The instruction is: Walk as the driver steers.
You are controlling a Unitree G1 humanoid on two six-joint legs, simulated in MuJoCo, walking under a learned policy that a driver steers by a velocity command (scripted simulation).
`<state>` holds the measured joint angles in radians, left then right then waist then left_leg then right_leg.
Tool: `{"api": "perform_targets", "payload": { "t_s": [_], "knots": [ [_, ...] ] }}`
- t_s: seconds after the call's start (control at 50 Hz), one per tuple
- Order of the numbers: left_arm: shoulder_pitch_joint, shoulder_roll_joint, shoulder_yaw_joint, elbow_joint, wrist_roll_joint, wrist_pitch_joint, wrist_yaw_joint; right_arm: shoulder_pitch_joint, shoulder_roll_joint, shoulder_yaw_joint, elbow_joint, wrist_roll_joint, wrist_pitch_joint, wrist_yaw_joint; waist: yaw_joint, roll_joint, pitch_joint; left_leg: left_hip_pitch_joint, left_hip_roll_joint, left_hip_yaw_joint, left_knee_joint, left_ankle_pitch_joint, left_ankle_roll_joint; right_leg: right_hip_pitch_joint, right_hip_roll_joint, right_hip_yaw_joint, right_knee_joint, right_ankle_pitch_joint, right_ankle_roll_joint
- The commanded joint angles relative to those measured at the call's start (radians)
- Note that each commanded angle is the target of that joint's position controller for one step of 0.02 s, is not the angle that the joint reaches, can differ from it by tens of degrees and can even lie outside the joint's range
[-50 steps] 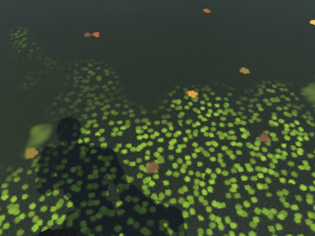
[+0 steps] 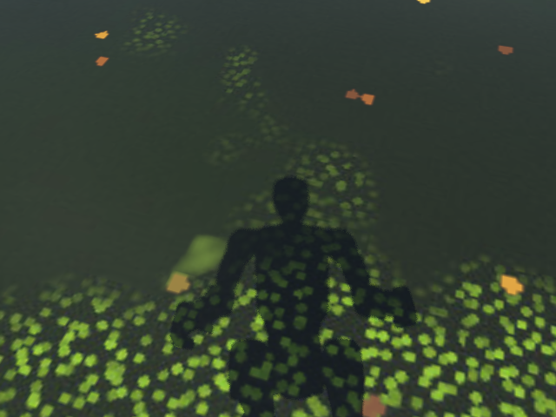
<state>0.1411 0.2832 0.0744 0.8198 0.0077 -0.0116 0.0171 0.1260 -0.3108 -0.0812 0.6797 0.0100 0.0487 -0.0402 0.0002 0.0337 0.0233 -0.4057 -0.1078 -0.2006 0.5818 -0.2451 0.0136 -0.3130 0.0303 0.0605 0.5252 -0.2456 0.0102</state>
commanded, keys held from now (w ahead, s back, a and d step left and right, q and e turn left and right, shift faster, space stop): no key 1.00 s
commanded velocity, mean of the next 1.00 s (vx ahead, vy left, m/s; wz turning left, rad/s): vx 0.00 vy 0.00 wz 0.09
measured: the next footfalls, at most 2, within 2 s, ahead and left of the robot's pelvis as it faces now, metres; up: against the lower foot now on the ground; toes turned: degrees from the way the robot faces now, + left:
left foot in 0.30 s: +0.01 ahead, +0.14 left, +0.00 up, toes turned +0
left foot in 1.72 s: +0.41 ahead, +0.15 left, +0.00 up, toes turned +4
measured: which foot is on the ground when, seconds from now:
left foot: up 0.00-0.28, down 0.30-1.00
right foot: down 0.00-1.00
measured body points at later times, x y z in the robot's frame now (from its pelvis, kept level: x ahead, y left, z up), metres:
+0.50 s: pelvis +0.00 +0.01 +0.01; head +0.01 +0.02 +0.46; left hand +0.09 +0.29 -0.12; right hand +0.14 -0.24 -0.11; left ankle -0.03 +0.14 -0.73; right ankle +0.01 -0.13 -0.73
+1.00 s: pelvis +0.00 +0.02 +0.01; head +0.00 +0.02 +0.46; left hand +0.03 +0.29 -0.14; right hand +0.08 -0.23 -0.13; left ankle -0.03 +0.14 -0.73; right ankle +0.01 -0.13 -0.73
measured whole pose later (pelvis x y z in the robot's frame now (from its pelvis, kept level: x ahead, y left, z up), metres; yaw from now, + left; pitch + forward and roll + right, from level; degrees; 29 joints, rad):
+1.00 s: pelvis +0.00 +0.02 +0.01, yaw +3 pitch -2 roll +0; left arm 0.20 0.24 0.04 1.06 0.00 0.01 0.04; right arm 0.21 -0.23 -0.02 0.98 0.00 0.00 -0.02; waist 0.02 0.00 0.04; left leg -0.17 -0.02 -0.05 0.50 -0.29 0.00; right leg -0.21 -0.03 0.03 0.49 -0.25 0.04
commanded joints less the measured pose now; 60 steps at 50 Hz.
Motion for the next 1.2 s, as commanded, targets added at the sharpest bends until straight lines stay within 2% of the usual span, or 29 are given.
{"api": "perform_targets", "payload": {
  "t_s": [0.02, 0.04, 0.06, 0.08, 0.1, 0.16, 0.2, 0.24, 0.26, 0.28, 0.3, 0.32, 0.34, 0.36, 0.38, 0.42, 0.54, 0.7, 1.04, 1.06, 1.08, 1.12, 1.14, 1.16, 1.18, 1.2],
  "knots": [
    [0.016, 0.193, 0.041, -0.074, 0.05, -0.014, 0.001, 0.03, -0.133, -0.032, -0.082, -0.018, -0.027, -0.001, -0.007, -0.29, -0.095, -0.145, -0.007, 0.016, 0.383, -0.391, -0.022, 0.115, -0.434, 0.489, -0.263, 0.292, -0.301],
    [-0.027, 0.159, 0.03, -0.091, 0.039, -0.018, 0.006, 0.05, -0.176, -0.05, -0.058, -0.007, -0.029, 0.003, -0.022, -0.207, -0.084, -0.144, 0.004, -0.006, 0.506, -0.339, -0.031, 0.101, -0.395, 0.41, -0.245, 0.293, -0.292],
    [-0.064, 0.138, 0.025, -0.094, 0.019, -0.019, 0.008, 0.07, -0.162, -0.052, -0.031, -0.004, -0.022, 0.001, -0.041, -0.163, -0.069, -0.145, 0.009, 0.002, 0.551, -0.285, -0.047, 0.105, -0.328, 0.313, -0.22, 0.284, -0.243],
    [-0.069, 0.119, 0.018, -0.093, -0.001, -0.019, 0.01, 0.077, -0.137, -0.046, -0.019, -0.008, -0.015, -0.003, -0.036, -0.157, -0.059, -0.164, 0.013, 0.0, 0.571, -0.241, -0.063, 0.13, -0.291, 0.262, -0.206, 0.278, -0.213],
    [-0.058, 0.103, 0.009, -0.086, -0.008, -0.017, 0.013, 0.075, -0.104, -0.037, -0.013, -0.008, -0.01, -0.004, -0.029, -0.155, -0.055, -0.157, 0.014, 0.001, 0.578, -0.214, -0.078, 0.139, -0.272, 0.227, -0.197, 0.32, -0.209],
    [-0.015, 0.086, -0.001, -0.061, -0.001, -0.007, 0.017, 0.03, -0.043, -0.009, -0.025, 0.001, -0.014, 0.001, -0.003, -0.192, -0.072, -0.088, 0.055, 0.078, 0.361, -0.18, -0.105, 0.195, -0.223, 0.139, -0.18, 0.366, -0.202],
    [0.004, 0.112, 0.003, -0.049, -0.001, 0.001, 0.018, -0.006, -0.014, 0.009, -0.032, -0.003, -0.017, 0.006, 0.024, -0.229, -0.083, 0.026, 0.094, 0.142, 0.168, -0.201, -0.111, 0.193, -0.217, 0.121, -0.167, 0.389, -0.201],
    [0.035, 0.145, 0.01, -0.036, -0.007, 0.01, 0.015, 0.003, -0.04, 0.004, -0.018, 0.006, -0.019, 0.008, 0.037, -0.24, -0.083, 0.104, 0.087, 0.178, 0.013, -0.148, -0.105, 0.196, -0.23, 0.143, -0.148, 0.418, -0.209],
    [0.028, 0.145, 0.008, -0.033, -0.016, 0.012, 0.013, 0.035, -0.045, 0.001, 0.002, 0.007, -0.019, 0.009, 0.017, -0.228, -0.077, 0.164, 0.084, 0.192, -0.116, -0.042, -0.09, 0.183, -0.223, 0.139, -0.132, 0.422, -0.2],
    [0.045, 0.136, 0.004, -0.022, -0.025, 0.009, 0.01, 0.056, -0.052, 0.0, 0.019, 0.002, -0.02, 0.011, 0.005, -0.207, -0.065, 0.23, 0.084, 0.189, -0.251, 0.079, -0.067, 0.159, -0.211, 0.134, -0.125, 0.408, -0.175],
    [0.073, 0.125, -0.002, -0.012, -0.022, -0.001, 0.006, 0.06, -0.083, -0.004, 0.02, -0.007, -0.019, 0.007, 0.013, -0.169, -0.077, 0.32, 0.125, 0.132, -0.273, 0.179, -0.036, 0.109, -0.203, 0.133, -0.122, 0.357, -0.128],
    [0.083, 0.101, -0.011, -0.019, 0.005, -0.019, -0.006, 0.08, -0.143, -0.013, 0.018, -0.017, -0.015, -0.001, 0.036, -0.044, -0.124, 0.423, 0.224, 0.043, -0.192, 0.434, 0.002, 0.041, -0.154, 0.074, -0.064, 0.271, -0.075],
    [0.101, 0.059, -0.02, -0.013, 0.009, -0.03, -0.012, 0.054, -0.136, -0.012, 0.037, -0.021, -0.014, 0.005, 0.071, 0.101, -0.138, 0.343, 0.242, 0.037, -0.153, 0.369, 0.066, 0.071, -0.079, -0.013, -0.089, 0.087, -0.02],
    [0.041, 0.085, -0.019, -0.007, 0.016, -0.03, -0.011, 0.028, -0.073, 0.001, 0.024, -0.022, -0.02, 0.018, 0.03, 0.062, -0.11, 0.28, 0.22, 0.035, -0.173, 0.234, 0.075, 0.11, -0.068, -0.027, -0.076, 0.069, 0.016],
    [0.009, 0.09, -0.016, -0.004, 0.013, -0.026, -0.009, 0.031, -0.048, 0.009, 0.037, -0.03, -0.026, 0.023, 0.02, 0.044, -0.085, 0.248, 0.202, 0.044, -0.185, 0.156, 0.057, 0.116, -0.065, -0.032, -0.072, 0.084, 0.026],
    [0.007, 0.088, -0.015, 0.008, 0.006, -0.009, 0.001, 0.031, -0.06, 0.009, 0.051, -0.027, -0.041, 0.026, 0.019, 0.047, -0.035, 0.199, 0.181, 0.057, -0.191, 0.132, 0.031, 0.118, -0.066, -0.03, -0.065, 0.119, 0.019],
    [0.025, 0.081, -0.013, 0.06, 0.002, 0.005, 0.012, 0.052, -0.049, 0.02, 0.101, -0.022, -0.059, 0.02, 0.023, 0.022, -0.003, 0.162, 0.166, 0.066, -0.192, 0.102, 0.02, 0.141, -0.069, -0.027, -0.075, 0.126, 0.018],
    [0.033, 0.085, -0.011, 0.128, -0.002, 0.009, 0.019, 0.063, -0.043, 0.028, 0.168, -0.018, -0.065, 0.018, 0.02, -0.019, -0.006, 0.176, 0.148, 0.084, -0.19, 0.11, 0.019, 0.153, -0.069, -0.028, -0.087, 0.139, 0.024],
    [0.076, 0.068, -0.024, 0.221, -0.005, 0.011, 0.029, 0.102, -0.03, 0.044, 0.29, -0.014, -0.06, 0.011, 0.014, -0.026, 0.01, 0.177, 0.119, 0.125, -0.188, 0.103, 0.008, 0.138, -0.063, -0.038, -0.094, 0.131, 0.015],
    [0.095, 0.056, -0.027, 0.233, -0.006, 0.012, 0.029, 0.119, -0.026, 0.045, 0.304, -0.013, -0.058, 0.009, 0.013, -0.019, -0.01, 0.184, 0.112, 0.13, -0.199, -0.004, 0.012, 0.143, -0.047, -0.055, -0.089, 0.038, 0.013],
    [0.098, 0.055, -0.026, 0.237, -0.012, 0.014, 0.03, 0.125, -0.041, 0.04, 0.308, -0.007, -0.054, 0.006, 0.008, -0.005, 0.005, 0.169, 0.105, 0.125, -0.208, -0.192, 0.027, 0.116, -0.02, -0.083, -0.057, -0.109, 0.005],
    [0.073, 0.054, -0.026, 0.22, -0.017, 0.005, 0.03, 0.137, -0.078, 0.029, 0.303, 0.002, -0.054, 0.004, -0.008, 0.043, 0.082, 0.108, 0.159, 0.033, -0.267, -0.513, 0.083, 0.001, 0.003, -0.102, 0.018, -0.323, -0.016],
    [0.054, 0.038, -0.03, 0.206, -0.018, -0.009, 0.026, 0.162, -0.098, 0.022, 0.306, 0.007, -0.063, 0.006, -0.02, 0.087, 0.112, 0.112, 0.221, -0.057, -0.314, -0.59, 0.119, -0.058, 0.004, -0.111, 0.08, -0.308, -0.021],
    [0.048, 0.011, -0.036, 0.197, -0.022, -0.026, 0.018, 0.189, -0.121, 0.013, 0.313, 0.012, -0.073, 0.009, -0.026, 0.146, 0.119, 0.124, 0.299, -0.173, -0.368, -0.632, 0.164, -0.087, 0.004, -0.123, 0.163, -0.238, -0.025],
    [0.055, 0.008, -0.037, 0.194, -0.027, -0.042, 0.008, 0.185, -0.129, 0.008, 0.311, 0.015, -0.082, 0.01, -0.021, 0.168, 0.133, 0.112, 0.356, -0.251, -0.399, -0.625, 0.199, -0.101, -0.022, -0.099, 0.225, -0.199, -0.04],
    [0.067, 0.009, -0.036, 0.195, -0.032, -0.056, -0.001, 0.162, -0.119, 0.009, 0.303, 0.016, -0.089, 0.012, -0.004, 0.157, 0.144, 0.088, 0.373, -0.27, -0.402, -0.589, 0.21, -0.085, -0.039, -0.083, 0.228, -0.199, -0.06]
  ]
}}
Velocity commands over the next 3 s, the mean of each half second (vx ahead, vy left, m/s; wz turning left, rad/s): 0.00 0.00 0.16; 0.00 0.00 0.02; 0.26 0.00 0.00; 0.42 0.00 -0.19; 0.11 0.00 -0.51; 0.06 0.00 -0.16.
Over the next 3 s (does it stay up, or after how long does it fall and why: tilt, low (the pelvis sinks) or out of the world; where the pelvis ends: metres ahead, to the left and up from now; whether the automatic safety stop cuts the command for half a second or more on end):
stays up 0.57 0.04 0.00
